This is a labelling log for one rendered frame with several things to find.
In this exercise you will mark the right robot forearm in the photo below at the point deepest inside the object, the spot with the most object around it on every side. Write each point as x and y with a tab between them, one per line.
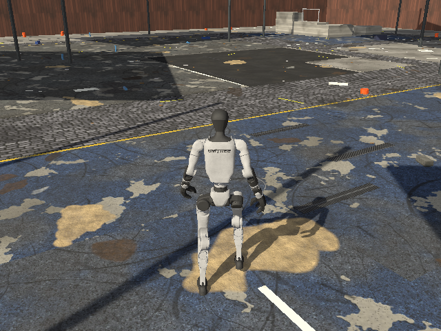
253	182

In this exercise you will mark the robot left upper arm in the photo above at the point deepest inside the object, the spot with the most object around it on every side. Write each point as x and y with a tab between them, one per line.
194	156

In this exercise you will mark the left robot forearm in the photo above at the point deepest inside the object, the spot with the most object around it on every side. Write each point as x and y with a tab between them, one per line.
186	179

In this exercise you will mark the robot right upper arm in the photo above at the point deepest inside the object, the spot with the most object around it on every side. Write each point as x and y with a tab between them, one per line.
244	157

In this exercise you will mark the robot left shin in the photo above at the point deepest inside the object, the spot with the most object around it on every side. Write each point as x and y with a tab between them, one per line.
202	261

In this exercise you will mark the right robot foot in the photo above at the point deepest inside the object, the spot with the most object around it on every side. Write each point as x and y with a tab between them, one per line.
239	263

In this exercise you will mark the right robot hand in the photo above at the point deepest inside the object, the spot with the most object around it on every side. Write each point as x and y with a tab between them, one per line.
261	202

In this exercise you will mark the left robot hand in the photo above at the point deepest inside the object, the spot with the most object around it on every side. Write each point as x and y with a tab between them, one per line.
190	188

